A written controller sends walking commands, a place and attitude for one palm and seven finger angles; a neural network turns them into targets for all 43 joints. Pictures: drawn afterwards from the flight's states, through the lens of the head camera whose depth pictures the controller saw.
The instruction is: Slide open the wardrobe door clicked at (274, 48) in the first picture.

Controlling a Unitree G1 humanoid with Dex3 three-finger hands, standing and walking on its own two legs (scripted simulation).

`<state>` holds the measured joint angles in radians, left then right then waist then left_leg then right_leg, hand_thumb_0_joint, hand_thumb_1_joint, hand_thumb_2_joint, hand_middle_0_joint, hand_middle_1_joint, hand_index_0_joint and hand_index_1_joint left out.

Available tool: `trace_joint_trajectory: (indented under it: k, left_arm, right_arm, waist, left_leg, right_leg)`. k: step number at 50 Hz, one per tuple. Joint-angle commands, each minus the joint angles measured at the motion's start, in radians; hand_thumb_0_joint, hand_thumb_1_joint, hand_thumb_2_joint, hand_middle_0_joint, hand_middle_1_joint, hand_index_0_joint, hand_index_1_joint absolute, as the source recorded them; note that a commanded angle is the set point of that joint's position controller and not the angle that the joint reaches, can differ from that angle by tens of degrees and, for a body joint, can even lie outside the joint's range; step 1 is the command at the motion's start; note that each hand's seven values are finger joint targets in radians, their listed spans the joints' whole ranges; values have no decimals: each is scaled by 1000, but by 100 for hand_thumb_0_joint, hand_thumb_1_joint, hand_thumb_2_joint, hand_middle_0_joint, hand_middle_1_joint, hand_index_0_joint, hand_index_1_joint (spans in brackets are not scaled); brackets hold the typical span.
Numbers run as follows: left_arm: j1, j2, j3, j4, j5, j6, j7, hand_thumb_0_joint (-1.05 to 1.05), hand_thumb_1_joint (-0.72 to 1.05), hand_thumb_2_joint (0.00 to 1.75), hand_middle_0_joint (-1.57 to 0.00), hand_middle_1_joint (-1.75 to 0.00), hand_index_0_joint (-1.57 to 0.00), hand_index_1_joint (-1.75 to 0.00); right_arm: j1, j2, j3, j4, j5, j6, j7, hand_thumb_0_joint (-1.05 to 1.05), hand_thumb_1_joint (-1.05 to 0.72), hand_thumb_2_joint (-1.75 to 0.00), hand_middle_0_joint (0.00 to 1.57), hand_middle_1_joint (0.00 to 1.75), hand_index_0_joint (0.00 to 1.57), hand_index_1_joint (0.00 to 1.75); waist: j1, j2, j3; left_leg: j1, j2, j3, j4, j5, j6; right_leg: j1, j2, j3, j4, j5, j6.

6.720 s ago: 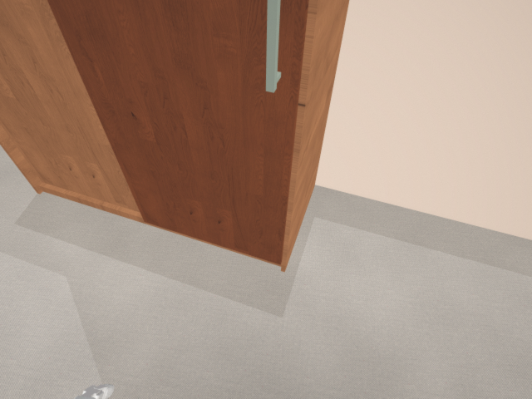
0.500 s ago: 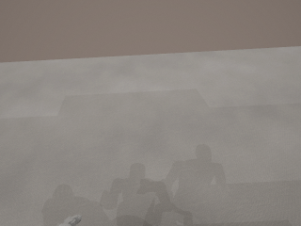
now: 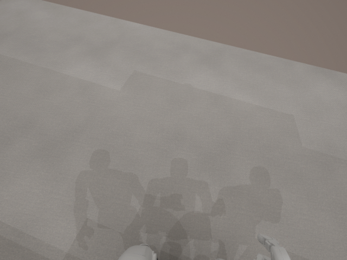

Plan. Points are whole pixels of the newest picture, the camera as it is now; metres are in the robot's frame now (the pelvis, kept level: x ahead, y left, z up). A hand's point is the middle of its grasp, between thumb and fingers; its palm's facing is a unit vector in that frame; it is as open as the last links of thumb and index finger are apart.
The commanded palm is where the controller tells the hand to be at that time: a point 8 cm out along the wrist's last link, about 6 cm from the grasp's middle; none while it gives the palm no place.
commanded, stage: turn to face it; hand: right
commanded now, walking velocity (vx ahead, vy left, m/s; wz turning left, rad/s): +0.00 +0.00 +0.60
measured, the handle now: out of the picture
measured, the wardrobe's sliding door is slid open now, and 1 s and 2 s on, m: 0.00 0.00 0.00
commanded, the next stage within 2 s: none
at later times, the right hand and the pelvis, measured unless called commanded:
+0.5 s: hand out of the picture +0.16 -0.25 -0.16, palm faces -0.22 +0.95 -0.21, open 7.4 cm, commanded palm none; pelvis +0.04 -0.06 +0.02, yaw +18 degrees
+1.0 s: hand (219, 228) +0.22 -0.10 -0.12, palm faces -0.58 +0.76 -0.29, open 7.4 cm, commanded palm none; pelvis +0.00 -0.01 +0.02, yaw +37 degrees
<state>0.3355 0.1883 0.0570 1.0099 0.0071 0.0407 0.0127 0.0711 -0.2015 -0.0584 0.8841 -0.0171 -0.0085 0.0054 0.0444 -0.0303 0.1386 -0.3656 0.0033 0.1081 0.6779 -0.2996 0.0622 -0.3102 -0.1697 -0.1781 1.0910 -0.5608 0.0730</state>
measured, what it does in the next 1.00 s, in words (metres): steps on the spot, turning left: right foot, then left foot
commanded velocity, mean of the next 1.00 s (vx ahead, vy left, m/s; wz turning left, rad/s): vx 0.00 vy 0.00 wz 0.60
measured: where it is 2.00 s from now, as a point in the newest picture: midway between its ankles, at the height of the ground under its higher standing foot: outside the picture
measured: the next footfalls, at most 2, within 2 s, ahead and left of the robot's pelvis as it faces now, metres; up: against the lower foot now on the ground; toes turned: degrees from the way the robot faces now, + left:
right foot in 0.36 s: +0.13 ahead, -0.14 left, +0.00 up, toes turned +9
left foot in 0.86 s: -0.03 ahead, +0.08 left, +0.00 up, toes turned +39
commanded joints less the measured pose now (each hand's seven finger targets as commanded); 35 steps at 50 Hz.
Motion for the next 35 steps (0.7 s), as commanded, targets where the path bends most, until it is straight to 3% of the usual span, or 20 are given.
trace_joint_trajectory:
  k: [1, 2, 4, 9, 14, 15, 16, 17, 18, 19, 20, 21, 22, 24, 29, 35]
  left_arm:
    - [-106, 102, 20, -141, 11, -20, 14, 0, 90, 90, -20, -30, -20, -30]
    - [-80, 97, 18, -127, 14, -9, 13, 0, 90, 90, -20, -30, -20, -30]
    - [-48, 95, 20, -118, 14, -2, 11, 0, 90, 90, -20, -30, -20, -30]
    - [-128, 107, 20, -163, 11, -9, 6, 0, 90, 90, -20, -30, -20, -30]
    - [-174, 112, 17, -205, 0, -28, 12, 0, 90, 90, -20, -30, -20, -30]
    - [-153, 116, 18, -204, -2, -30, 16, 0, 90, 90, -20, -30, -20, -30]
    - [-98, 121, 19, -192, -4, -35, 18, 0, 90, 90, -20, -30, -20, -30]
    - [-50, 155, 23, -183, -1, -45, 23, 0, 90, 90, -20, -30, -20, -30]
    - [-45, 253, 38, -194, 12, -51, 22, 0, 90, 90, -20, -30, -20, -30]
    - [-83, 293, 42, -222, 13, -39, 13, 0, 90, 90, -20, -30, -20, -30]
    - [-125, 238, 32, -223, 17, -43, 20, 0, 90, 90, -20, -30, -20, -30]
    - [-171, 209, 19, -242, 20, -47, 23, 0, 90, 90, -20, -30, -20, -30]
    - [-210, 189, 11, -248, 20, -50, 23, 0, 90, 90, -20, -30, -20, -30]
    - [-219, 171, 11, -247, 14, -54, 24, 0, 90, 90, -20, -30, -20, -30]
    - [-87, 177, 29, -192, 12, -54, 22, 0, 90, 90, -20, -30, -20, -30]
    - [-39, 202, 51, -136, 19, -46, 12, 0, 90, 90, -20, -30, -20, -30]
  right_arm:
    - [115, -190, -53, -28, 9, 13, -35, 0, -90, -90, 20, 30, 20, 30]
    - [86, -185, -48, -36, 4, 11, -32, 0, -90, -90, 20, 30, 20, 30]
    - [66, -189, -47, -39, -3, 7, -28, 0, -90, -90, 20, 30, 20, 30]
    - [89, -203, -53, -47, -7, 13, -18, 0, -90, -90, 20, 30, 20, 30]
    - [99, -217, -65, -68, -8, 25, -17, 0, -90, -90, 20, 30, 20, 30]
    - [89, -222, -66, -74, -6, 30, -18, 0, -90, -90, 20, 30, 20, 30]
    - [61, -219, -66, -80, -2, 33, -18, 0, -90, -90, 20, 30, 20, 30]
    - [55, -186, -59, -94, 6, 38, -17, 0, -90, -90, 20, 30, 20, 30]
    - [96, -119, -49, -114, 14, 44, -8, 0, -90, -90, 20, 30, 20, 30]
    - [141, -127, -48, -110, 2, 45, -5, 0, -90, -90, 20, 30, 20, 30]
    - [129, -159, -61, -84, -13, 55, -4, 0, -90, -90, 20, 30, 20, 30]
    - [119, -164, -73, -78, -14, 54, 7, 0, -90, -90, 20, 30, 20, 30]
    - [146, -154, -75, -65, -14, 56, 17, 0, -90, -90, 20, 30, 20, 30]
    - [186, -133, -71, -46, -9, 63, 25, 0, -90, -90, 20, 30, 20, 30]
    - [124, -103, -60, -59, -5, 68, 27, 0, -90, -90, 20, 30, 20, 30]
    - [60, -68, -44, -69, -3, 64, 28, 0, -90, -90, 20, 30, 20, 30]
  waist:
    - [-63, 126, -198]
    - [-38, 125, -176]
    - [-15, 151, -170]
    - [-34, 190, -168]
    - [-52, 205, -199]
    - [-37, 203, -199]
    - [-6, 200, -215]
    - [13, 110, -241]
    - [2, -195, -245]
    - [-23, -295, -213]
    - [-16, -245, -166]
    - [-44, -170, -97]
    - [-68, -148, -87]
    - [-76, -136, -128]
    - [-18, -121, -147]
    - [12, -171, -165]
  left_leg:
    - [269, 278, -328, -281, 654, 133]
    - [202, 250, -294, -293, 643, 116]
    - [145, 212, -276, -301, 594, 105]
    - [130, 179, -349, -311, 447, 115]
    - [146, 169, -447, -252, 503, 108]
    - [119, 164, -467, -231, 496, 94]
    - [96, 145, -461, -192, 463, 64]
    - [14, 83, -422, -105, 361, 15]
    - [-181, -68, -289, 92, -41, -58]
    - [-215, -62, -182, 330, -311, -94]
    - [-204, -36, -218, 466, -270, -109]
    - [-194, -20, -203, 537, -208, -108]
    - [-193, -7, -183, 579, -139, -115]
    - [-203, 8, -153, 605, -67, -130]
    - [-213, 42, -104, 473, -94, -147]
    - [-117, 55, -36, 226, -164, -133]
  right_leg:
    - [-255, -5, 153, 148, 101, 20]
    - [-219, 6, 144, 107, 124, 26]
    - [-180, 27, 136, 38, 152, 32]
    - [-168, 69, 130, -110, 178, 33]
    - [-56, 127, 121, -362, 168, 14]
    - [0, 134, 120, -440, 201, 9]
    - [78, 133, 121, -559, 275, 2]
    - [215, 75, 166, -700, 359, -18]
    - [318, -183, 436, -799, 461, -99]
    - [233, -343, 525, -818, 450, -179]
    - [114, -312, 504, -849, 370, -185]
    - [36, -248, 425, -855, 334, -176]
    - [30, -193, 326, -846, 347, -159]
    - [90, -143, 194, -822, 419, -141]
    - [216, -183, 146, -800, 511, -181]
    - [242, -231, 64, -755, 614, -195]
